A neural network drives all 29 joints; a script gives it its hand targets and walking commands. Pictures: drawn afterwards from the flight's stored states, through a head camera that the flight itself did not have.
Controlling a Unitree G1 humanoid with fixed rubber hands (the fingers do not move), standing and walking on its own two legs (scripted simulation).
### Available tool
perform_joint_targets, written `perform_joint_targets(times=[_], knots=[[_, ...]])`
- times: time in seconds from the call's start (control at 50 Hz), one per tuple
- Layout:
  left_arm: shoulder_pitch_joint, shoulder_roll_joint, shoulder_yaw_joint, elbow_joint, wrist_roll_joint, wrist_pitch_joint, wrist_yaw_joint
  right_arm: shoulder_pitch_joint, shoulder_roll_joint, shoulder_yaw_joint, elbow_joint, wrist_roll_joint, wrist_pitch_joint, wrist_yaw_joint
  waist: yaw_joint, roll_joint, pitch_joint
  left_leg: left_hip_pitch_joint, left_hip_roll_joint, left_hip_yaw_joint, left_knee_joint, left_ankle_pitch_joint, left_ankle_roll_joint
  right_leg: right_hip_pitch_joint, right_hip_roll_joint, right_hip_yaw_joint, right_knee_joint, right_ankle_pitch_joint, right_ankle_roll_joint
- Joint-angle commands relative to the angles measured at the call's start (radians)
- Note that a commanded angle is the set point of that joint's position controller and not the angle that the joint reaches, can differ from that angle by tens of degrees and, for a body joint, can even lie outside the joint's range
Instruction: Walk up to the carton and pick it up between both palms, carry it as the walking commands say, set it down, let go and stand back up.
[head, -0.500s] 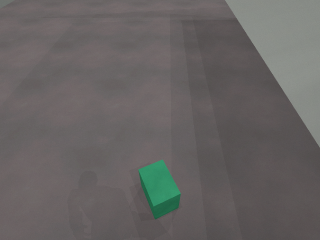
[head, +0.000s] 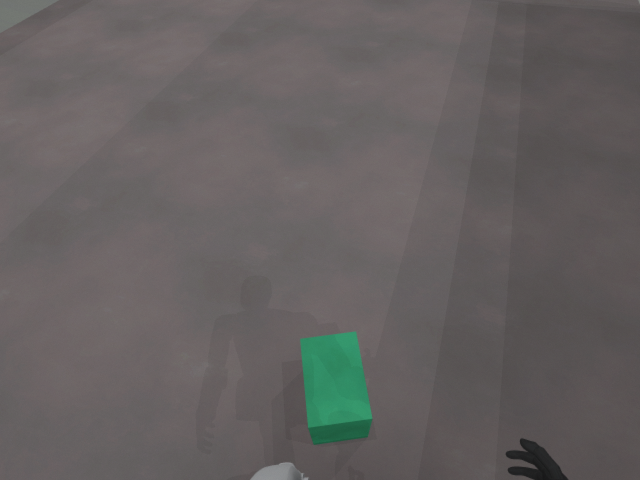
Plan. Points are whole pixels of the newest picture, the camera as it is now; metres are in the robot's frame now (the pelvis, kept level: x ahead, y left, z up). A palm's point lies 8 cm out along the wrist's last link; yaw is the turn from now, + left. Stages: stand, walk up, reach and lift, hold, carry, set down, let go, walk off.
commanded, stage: walk up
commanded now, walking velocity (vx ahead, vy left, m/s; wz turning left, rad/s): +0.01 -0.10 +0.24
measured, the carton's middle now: (334, 389) +0.42 +0.03 -0.66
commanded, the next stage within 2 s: none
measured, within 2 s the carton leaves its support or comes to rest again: neither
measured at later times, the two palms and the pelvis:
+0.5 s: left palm out of the picture +0.07 +0.28 -0.12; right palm out of the picture +0.13 -0.27 -0.16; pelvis +0.04 -0.01 -0.02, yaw +5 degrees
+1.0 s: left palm out of the picture +0.02 +0.31 -0.14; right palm out of the picture +0.08 -0.21 -0.11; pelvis -0.01 +0.04 +0.00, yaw +7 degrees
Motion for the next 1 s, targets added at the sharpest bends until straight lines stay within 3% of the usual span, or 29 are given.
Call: perform_joint_targets(times=[0.0, 0.06, 0.08, 0.1, 0.12, 0.14, 0.18, 0.2, 0.26, 0.3, 0.34, 0.36, 0.38, 0.4, 0.42, 0.44, 0.5, 0.54, 0.6, 0.64, 0.66, 0.68, 0.7, 0.72, 0.78, 0.8, 0.86, 0.92, 0.98], knots=[[0.071, 0.145, 0.029, -0.012, 0.005, -0.003, 0.014, 0.026, -0.004, 0.009, -0.039, 0.010, 0.010, 0.000, -0.037, -0.204, -0.061, 0.099, -0.011, 0.001, -0.163, 0.042, 0.021, 0.064, -0.231, 0.106, 0.056, 1.090, -0.095], [0.031, 0.192, 0.046, -0.048, -0.004, -0.011, 0.015, 0.140, -0.072, -0.021, 0.006, 0.018, 0.027, -0.002, -0.119, -0.086, -0.120, 0.335, -0.002, -0.028, -0.330, 0.156, 0.059, -0.033, -0.293, 0.149, 0.251, 1.154, -0.059], [0.032, 0.165, 0.042, -0.064, -0.015, -0.010, 0.013, 0.180, -0.110, -0.033, 0.012, 0.010, 0.019, -0.005, -0.134, -0.027, -0.146, 0.477, 0.080, -0.089, -0.371, 0.533, 0.090, -0.151, -0.210, 0.098, 0.375, 0.889, -0.014], [0.044, 0.090, 0.028, -0.086, -0.018, -0.006, 0.007, 0.186, -0.176, -0.041, 0.018, 0.001, 0.011, -0.005, -0.117, 0.179, -0.147, 0.584, 0.320, -0.327, -0.398, 1.096, 0.194, -0.384, -0.027, 0.032, 0.625, -0.023, 0.046], [0.040, 0.051, 0.024, -0.082, -0.020, 0.023, 0.021, 0.193, -0.154, -0.043, 0.014, 0.032, 0.003, -0.010, -0.109, 0.200, -0.189, 0.536, 0.424, -0.341, -0.421, 1.255, 0.299, -0.384, -0.008, 0.095, 0.763, -0.339, 0.040], [0.022, 0.063, 0.025, -0.074, -0.014, 0.037, 0.023, 0.149, -0.128, -0.026, 0.008, 0.027, -0.007, -0.015, -0.080, 0.105, -0.145, 0.447, 0.408, -0.313, -0.438, 1.147, 0.304, -0.377, -0.050, 0.143, 0.785, -0.316, 0.049], [0.003, 0.084, 0.025, -0.077, -0.006, 0.054, 0.017, -0.015, -0.095, -0.014, -0.019, 0.021, 0.018, -0.018, -0.041, 0.124, -0.042, 0.265, 0.243, -0.180, -0.472, 0.791, 0.236, -0.335, -0.049, 0.120, 0.669, -0.239, 0.054], [0.010, 0.089, 0.025, -0.071, -0.001, 0.060, 0.017, -0.030, -0.089, -0.016, -0.020, 0.017, 0.025, -0.019, -0.038, 0.137, -0.038, 0.253, 0.201, -0.155, -0.467, 0.737, 0.215, -0.318, -0.039, 0.105, 0.599, -0.208, 0.058], [0.028, 0.089, 0.021, -0.049, 0.004, 0.073, 0.033, 0.015, -0.091, -0.024, -0.002, 0.007, 0.036, -0.009, -0.027, 0.123, -0.076, 0.270, 0.165, -0.156, -0.437, 0.768, 0.189, -0.237, -0.023, 0.075, 0.433, -0.139, 0.058], [0.005, 0.095, 0.017, -0.057, -0.007, 0.070, 0.046, 0.024, -0.105, -0.031, 0.003, 0.013, 0.041, -0.008, -0.017, 0.131, -0.088, 0.294, 0.155, -0.156, -0.369, 0.964, 0.156, -0.191, -0.021, 0.063, 0.297, -0.072, 0.049], [0.049, 0.106, 0.016, -0.045, -0.006, 0.063, 0.051, 0.012, -0.102, -0.025, -0.015, 0.013, 0.049, -0.003, 0.024, 0.093, -0.105, 0.214, 0.106, -0.137, -0.304, 0.743, 0.107, -0.057, -0.036, 0.037, 0.122, 0.106, 0.034], [0.080, 0.159, 0.028, -0.047, 0.001, 0.057, 0.054, 0.020, -0.077, -0.017, -0.032, 0.012, 0.051, 0.001, 0.036, -0.034, -0.106, 0.105, 0.040, -0.098, -0.202, 0.523, 0.062, 0.032, -0.149, 0.133, 0.048, 0.339, 0.007], [0.088, 0.256, 0.049, -0.073, 0.013, 0.055, 0.054, 0.062, -0.020, -0.002, -0.054, 0.007, 0.058, 0.004, 0.028, -0.318, -0.084, -0.060, -0.072, -0.045, 0.088, -0.149, -0.014, 0.031, -0.474, 0.470, -0.062, 0.684, -0.101], [0.058, 0.306, 0.054, -0.103, 0.007, 0.064, 0.045, 0.060, -0.064, -0.008, -0.072, -0.003, 0.087, -0.004, 0.017, -0.267, -0.067, -0.043, -0.020, -0.096, 0.332, -0.297, -0.054, -0.101, -0.573, 0.509, -0.050, 0.956, -0.228], [-0.008, 0.281, 0.056, -0.130, 0.004, 0.065, 0.047, 0.073, -0.075, -0.024, -0.066, -0.006, 0.096, -0.004, -0.018, -0.148, -0.083, -0.058, -0.002, -0.133, 0.435, -0.278, -0.074, -0.075, -0.529, 0.409, 0.012, 1.039, -0.220], [-0.063, 0.280, 0.061, -0.151, 0.007, 0.072, 0.045, 0.085, -0.095, -0.027, -0.087, -0.004, 0.099, -0.003, -0.022, -0.237, -0.108, -0.047, 0.028, -0.142, 0.508, -0.248, -0.085, -0.131, -0.515, 0.393, -0.036, 0.854, -0.228], [-0.209, 0.206, 0.053, -0.188, 0.018, 0.070, 0.018, 0.116, -0.086, -0.028, -0.061, 0.002, 0.096, 0.022, -0.083, -0.243, -0.068, 0.044, -0.002, -0.084, 0.351, -0.110, -0.095, -0.183, -0.284, 0.149, -0.009, 0.600, -0.116], [-0.178, 0.211, 0.063, -0.180, 0.024, 0.071, 0.011, 0.110, -0.064, -0.006, -0.067, 0.007, 0.095, 0.028, -0.066, -0.268, -0.062, 0.052, -0.001, -0.050, 0.150, -0.102, -0.088, -0.134, -0.260, 0.123, -0.034, 0.430, -0.094], [-0.141, 0.247, 0.086, -0.174, 0.029, 0.072, -0.004, 0.092, -0.060, 0.016, -0.085, 0.016, 0.084, 0.037, -0.044, -0.294, -0.093, 0.107, 0.018, -0.026, -0.071, -0.100, -0.064, -0.089, -0.306, 0.152, -0.080, 0.229, -0.106], [-0.203, 0.241, 0.090, -0.174, 0.024, 0.074, -0.025, 0.170, -0.039, 0.028, -0.053, 0.013, 0.055, 0.036, -0.094, -0.301, -0.104, 0.279, 0.009, 0.026, -0.266, 0.012, -0.041, -0.190, -0.243, 0.098, -0.110, -0.125, -0.075], [-0.220, 0.202, 0.072, -0.177, 0.020, 0.076, -0.034, 0.213, -0.053, 0.024, -0.025, 0.006, 0.039, 0.028, -0.126, -0.181, -0.084, 0.350, 0.012, 0.006, -0.391, 0.071, -0.033, -0.258, -0.181, 0.049, -0.013, -0.149, -0.057], [-0.180, 0.122, 0.034, -0.178, 0.018, 0.079, -0.041, 0.240, -0.119, 0.010, -0.002, -0.006, 0.016, 0.020, -0.129, 0.035, -0.032, 0.370, 0.113, -0.125, -0.539, 0.044, -0.009, -0.334, -0.085, -0.018, 0.177, -0.125, -0.032], [-0.160, 0.053, 0.010, -0.199, 0.016, 0.080, -0.048, 0.286, -0.214, -0.003, 0.009, -0.020, -0.009, 0.011, -0.110, 0.256, -0.004, 0.359, 0.340, -0.450, -0.614, 0.191, 0.009, -0.476, 0.006, 0.042, 0.369, -0.213, 0.015], [-0.215, 0.090, 0.025, -0.200, -0.006, 0.097, -0.035, 0.209, -0.209, -0.009, -0.022, -0.020, -0.017, 0.006, -0.091, 0.302, 0.022, 0.201, 0.384, -0.479, -0.708, 0.093, 0.079, -0.398, 0.006, 0.146, 0.382, -0.230, 0.008], [-0.162, 0.141, 0.022, -0.148, -0.012, 0.084, -0.052, 0.019, -0.140, 0.021, -0.057, -0.012, -0.021, -0.007, -0.036, 0.276, 0.040, 0.177, 0.246, -0.241, -0.654, 0.186, 0.104, -0.298, 0.020, 0.174, 0.503, -0.040, 0.015], [-0.154, 0.142, 0.022, -0.130, -0.009, 0.080, -0.055, 0.031, -0.125, 0.022, -0.055, -0.013, -0.027, -0.013, -0.040, 0.245, 0.021, 0.227, 0.246, -0.213, -0.625, 0.297, 0.115, -0.303, 0.027, 0.161, 0.507, -0.036, 0.019], [-0.190, 0.155, 0.035, -0.143, -0.003, 0.093, -0.054, 0.194, -0.169, -0.005, -0.013, -0.004, -0.027, -0.046, -0.070, 0.107, -0.009, 0.400, 0.373, -0.279, -0.535, 0.633, 0.173, -0.449, 0.024, 0.184, 0.606, -0.108, 0.040], [-0.204, 0.130, 0.033, -0.161, -0.006, 0.099, -0.053, 0.228, -0.161, -0.011, -0.008, 0.007, -0.020, -0.059, -0.078, 0.173, -0.052, 0.448, 0.369, -0.228, -0.472, 0.869, 0.176, -0.466, 0.025, 0.185, 0.573, -0.121, 0.058], [-0.243, 0.117, 0.022, -0.187, -0.003, 0.100, -0.063, 0.228, -0.169, -0.028, -0.011, -0.004, -0.009, -0.059, -0.084, 0.224, -0.068, 0.420, 0.361, -0.234, -0.497, 0.717, 0.173, -0.406, 0.017, 0.172, 0.426, -0.130, 0.050]])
